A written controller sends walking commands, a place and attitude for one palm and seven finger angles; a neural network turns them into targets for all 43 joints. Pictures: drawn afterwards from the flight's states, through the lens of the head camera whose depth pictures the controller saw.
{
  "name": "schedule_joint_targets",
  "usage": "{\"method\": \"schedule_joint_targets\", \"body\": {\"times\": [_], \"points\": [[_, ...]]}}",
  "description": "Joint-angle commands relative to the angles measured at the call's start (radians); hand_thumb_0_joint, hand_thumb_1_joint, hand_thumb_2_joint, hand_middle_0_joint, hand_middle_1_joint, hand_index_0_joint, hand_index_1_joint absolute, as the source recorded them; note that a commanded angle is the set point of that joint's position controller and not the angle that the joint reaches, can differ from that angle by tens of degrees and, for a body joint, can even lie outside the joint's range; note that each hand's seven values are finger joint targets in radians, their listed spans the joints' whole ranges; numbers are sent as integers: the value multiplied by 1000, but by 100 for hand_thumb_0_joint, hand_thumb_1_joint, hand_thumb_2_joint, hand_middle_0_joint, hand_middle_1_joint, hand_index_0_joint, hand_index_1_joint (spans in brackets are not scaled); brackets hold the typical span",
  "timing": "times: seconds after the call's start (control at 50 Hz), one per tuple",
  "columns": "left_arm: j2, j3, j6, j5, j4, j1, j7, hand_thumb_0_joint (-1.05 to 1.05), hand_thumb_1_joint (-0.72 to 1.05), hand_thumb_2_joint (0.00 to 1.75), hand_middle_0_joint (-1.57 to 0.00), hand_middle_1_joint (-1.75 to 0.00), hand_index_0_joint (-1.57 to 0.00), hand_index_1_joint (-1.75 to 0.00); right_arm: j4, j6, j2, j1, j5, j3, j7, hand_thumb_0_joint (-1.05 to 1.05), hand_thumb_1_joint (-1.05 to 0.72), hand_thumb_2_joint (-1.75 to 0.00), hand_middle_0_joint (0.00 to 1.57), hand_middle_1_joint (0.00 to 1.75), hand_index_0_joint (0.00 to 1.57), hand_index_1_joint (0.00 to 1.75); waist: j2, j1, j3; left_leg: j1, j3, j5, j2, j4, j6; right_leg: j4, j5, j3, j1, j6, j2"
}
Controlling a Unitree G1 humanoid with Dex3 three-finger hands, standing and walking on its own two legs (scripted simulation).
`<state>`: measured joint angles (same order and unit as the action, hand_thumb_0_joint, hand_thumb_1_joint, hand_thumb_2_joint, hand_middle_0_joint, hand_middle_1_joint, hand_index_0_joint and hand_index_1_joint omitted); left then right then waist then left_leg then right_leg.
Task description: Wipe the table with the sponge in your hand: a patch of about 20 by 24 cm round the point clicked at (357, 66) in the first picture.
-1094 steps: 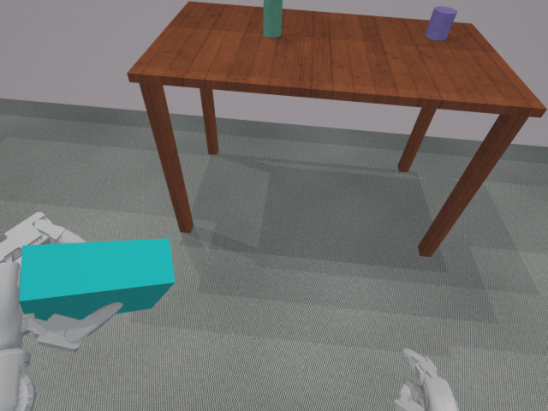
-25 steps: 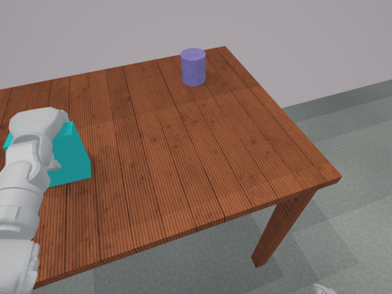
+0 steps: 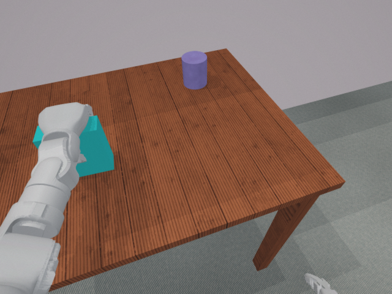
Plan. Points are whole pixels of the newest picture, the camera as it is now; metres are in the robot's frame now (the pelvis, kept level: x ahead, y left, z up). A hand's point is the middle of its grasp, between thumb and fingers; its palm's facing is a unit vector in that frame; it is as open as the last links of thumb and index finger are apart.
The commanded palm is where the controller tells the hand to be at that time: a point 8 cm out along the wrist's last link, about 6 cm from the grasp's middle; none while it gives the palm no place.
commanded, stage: slide across to the middle lane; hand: left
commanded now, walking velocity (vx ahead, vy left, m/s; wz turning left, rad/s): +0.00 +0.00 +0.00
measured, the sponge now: (82, 155) +0.39 +0.30 +0.05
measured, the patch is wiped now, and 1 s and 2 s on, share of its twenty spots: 0.35 0.65 0.75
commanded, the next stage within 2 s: wipe back along the middle lane in 0.18 s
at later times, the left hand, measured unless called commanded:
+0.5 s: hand (95, 135) +0.41 +0.26 +0.10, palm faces -0.02 -0.01 -1.00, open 9.4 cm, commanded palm +0.37 +0.24 +0.15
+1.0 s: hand (92, 152) +0.36 +0.24 +0.10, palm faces +0.02 -0.02 -1.00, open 9.4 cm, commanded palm +0.32 +0.23 +0.14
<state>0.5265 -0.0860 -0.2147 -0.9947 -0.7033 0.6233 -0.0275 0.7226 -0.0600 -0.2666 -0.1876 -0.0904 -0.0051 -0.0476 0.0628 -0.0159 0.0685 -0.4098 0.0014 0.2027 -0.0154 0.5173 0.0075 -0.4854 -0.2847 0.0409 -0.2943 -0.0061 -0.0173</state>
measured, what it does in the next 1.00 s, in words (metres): stands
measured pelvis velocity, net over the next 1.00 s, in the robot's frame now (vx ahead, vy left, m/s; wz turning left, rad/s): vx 0.02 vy -0.01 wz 0.00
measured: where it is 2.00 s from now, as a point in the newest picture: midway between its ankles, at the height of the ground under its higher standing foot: outside the picture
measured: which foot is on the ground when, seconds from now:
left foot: down 0.00-1.00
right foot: down 0.00-1.00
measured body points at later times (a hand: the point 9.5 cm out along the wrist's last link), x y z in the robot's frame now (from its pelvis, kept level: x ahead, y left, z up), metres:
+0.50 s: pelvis +0.02 -0.01 +0.00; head +0.04 -0.04 +0.45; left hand +0.41 +0.25 +0.16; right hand +0.18 -0.26 -0.12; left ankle +0.03 +0.12 -0.74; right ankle -0.03 -0.13 -0.74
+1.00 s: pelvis +0.02 -0.01 +0.00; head +0.01 -0.05 +0.45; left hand +0.36 +0.24 +0.16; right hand +0.22 -0.24 -0.10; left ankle +0.03 +0.12 -0.74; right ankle -0.03 -0.13 -0.74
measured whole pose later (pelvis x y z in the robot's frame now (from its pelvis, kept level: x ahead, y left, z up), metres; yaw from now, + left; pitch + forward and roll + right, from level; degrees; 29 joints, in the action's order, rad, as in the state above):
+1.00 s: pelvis +0.02 -0.01 +0.00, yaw +0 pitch +3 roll +0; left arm 0.43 -0.17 -0.43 -0.98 -0.31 0.36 -0.01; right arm 0.65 -0.12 -0.28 -0.08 -0.10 0.03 -0.02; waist 0.08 -0.05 0.08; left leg -0.33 0.00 0.23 -0.02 0.51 -0.01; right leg -0.50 -0.32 0.04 -0.22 0.00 -0.01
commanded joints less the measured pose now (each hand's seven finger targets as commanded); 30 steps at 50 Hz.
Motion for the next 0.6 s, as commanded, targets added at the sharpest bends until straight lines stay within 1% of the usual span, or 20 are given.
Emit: {"method": "schedule_joint_targets", "body": {"times": [0.0, 0.02, 0.06, 0.12, 0.18, 0.2, 0.22, 0.24, 0.3, 0.32, 0.36, 0.38, 0.4, 0.42, 0.44, 0.48, 0.5, 0.52, 0.56, 0.58], "points": [[260, 92, -27, -23, 163, 417, -38, 0, 10, 130, -120, -160, -120, -160, -125, 34, -146, 85, 4, -41, -6, 0, -90, -90, 20, 30, 20, 30, -13, 5, 276, 263, 24, -164, 26, -46, 36, 73, 190, 9, -23, 70, 53], [205, 40, -31, -22, 175, 444, -35, 0, 10, 130, -120, -160, -120, -160, -131, 36, -140, 86, 3, -39, -4, 0, -90, -90, 20, 30, 20, 30, -11, 17, 282, 273, 21, -175, 27, -40, 37, 67, 201, 14, -28, 67, 51], [199, 38, -44, -26, 162, 442, -33, 0, 10, 130, -120, -160, -120, -160, -129, 34, -139, 84, 4, -40, -4, 0, -90, -90, 20, 30, 20, 30, -26, 17, 292, 277, 19, -182, 27, -35, 38, 68, 210, 12, -26, 65, 51], [139, -5, -50, -19, 190, 445, -22, 0, 10, 130, -120, -160, -120, -160, -136, 35, -134, 88, 5, -40, 0, 0, -90, -90, 20, 30, 20, 30, -2, 19, 313, 301, 16, -234, 29, -20, 38, 58, 267, 12, -14, 69, 50], [125, -14, -62, -17, 195, 453, -19, 0, 10, 130, -120, -160, -120, -160, -135, 30, -132, 94, 5, -39, 1, 0, -90, -90, 20, 30, 20, 30, -32, 23, 325, 301, 8, -263, 31, -4, 40, 50, 327, 9, -1, 65, 46], [145, 15, -68, -14, 202, 428, -19, 0, 10, 130, -120, -160, -120, -160, -137, 28, -134, 97, 6, -39, 1, 0, -90, -90, 20, 30, 20, 30, -41, 14, 331, 298, 14, -279, 31, -8, 38, 50, 345, 10, 17, 68, 47], [104, -24, -73, -11, 209, 439, -16, 0, 10, 130, -120, -160, -120, -160, -141, 26, -130, 103, 6, -37, 2, 0, -90, -90, 20, 30, 20, 30, -36, 19, 326, 304, 10, -292, 31, -2, 39, 44, 360, 12, 11, 66, 46], [108, -20, -78, -13, 211, 443, -15, 0, 10, 130, -120, -160, -120, -160, -137, 24, -130, 102, 5, -36, 4, 0, -90, -90, 20, 30, 20, 30, -46, 20, 324, 298, 8, -298, 31, 2, 39, 40, 377, 13, 13, 65, 45], [183, 59, -101, -21, 199, 356, -21, 0, 10, 130, -120, -160, -120, -160, -140, 8, -140, 114, 10, -36, 6, 0, -90, -90, 20, 30, 20, 30, -54, -10, 333, 276, 2, -318, 36, -4, 38, 39, 423, 9, 66, 67, 42], [138, 24, -106, -18, 212, 324, -16, 0, 10, 130, -120, -160, -120, -160, -152, 7, -135, 118, 10, -35, 10, 0, -90, -90, 20, 30, 20, 30, -64, -8, 333, 271, -4, -336, 39, 2, 41, 33, 453, 10, 80, 62, 40], [154, 43, -120, -19, 214, 261, -9, 0, 10, 130, -120, -160, -120, -160, -156, -3, -138, 130, 10, -35, 13, 0, -90, -90, 20, 30, 20, 30, -91, -14, 311, 253, -12, -326, 40, 1, 44, 37, 470, 10, 91, 57, 38], [160, 48, -125, -15, 234, 241, -5, 0, 10, 130, -120, -160, -120, -160, -160, -8, -139, 135, 9, -34, 14, 0, -90, -90, 20, 30, 20, 30, -82, -17, 315, 251, -17, -329, 41, 0, 44, 36, 484, 6, 103, 55, 36], [193, 86, -128, -11, 259, 208, -4, 0, 10, 130, -120, -160, -120, -160, -163, -11, -145, 143, 11, -36, 15, 0, -90, -90, 20, 30, 20, 30, -84, -28, 324, 256, -13, -351, 42, 1, 44, 33, 511, 4, 123, 58, 37], [143, 43, -134, -4, 284, 179, 3, 0, 10, 130, -120, -160, -120, -160, -177, -13, -138, 152, 9, -34, 17, 0, -90, -90, 20, 30, 20, 30, -77, -24, 313, 255, -16, -355, 44, 0, 45, 32, 510, 8, 122, 55, 37], [133, 37, -134, -3, 324, 170, 6, 0, 10, 130, -120, -160, -120, -160, -181, -12, -136, 156, 8, -35, 21, 0, -90, -90, 20, 30, 20, 30, -76, -24, 327, 266, -17, -371, 41, 5, 45, 26, 524, 8, 122, 53, 36], [92, 9, -150, 6, 355, 99, 14, 0, 10, 130, -120, -160, -120, -160, -194, -14, -133, 168, 7, -33, 27, 0, -90, -90, 20, 30, 20, 30, -73, -27, 300, 265, -15, -367, 42, 2, 46, 30, 506, 11, 109, 53, 39], [127, 49, -160, 10, 353, 64, 15, 0, 10, 130, -120, -160, -120, -160, -192, -17, -139, 174, 7, -35, 28, 0, -90, -90, 20, 30, 20, 30, -71, -34, 280, 258, -13, -353, 41, -3, 45, 35, 491, 10, 108, 56, 41], [95, 14, -166, 18, 365, 67, 19, 0, 10, 130, -120, -160, -120, -160, -196, -18, -136, 178, 5, -32, 27, 0, -90, -90, 20, 30, 20, 30, -86, -25, 269, 253, -21, -335, 45, -1, 47, 37, 491, 10, 108, 52, 41], [119, 35, -180, 22, 366, 36, 23, 0, 10, 130, -120, -160, -120, -160, -192, -21, -139, 187, 2, -29, 23, 0, -90, -90, 20, 30, 20, 30, -113, -30, 255, 236, -22, -309, 48, -7, 45, 39, 484, 7, 113, 49, 41], [86, 4, -185, 26, 381, 48, 27, 0, 10, 130, -120, -160, -120, -160, -195, -21, -136, 197, -1, -26, 22, 0, -90, -90, 20, 30, 20, 30, -104, -24, 240, 236, -24, -295, 47, -11, 44, 42, 464, 9, 98, 48, 39]]}}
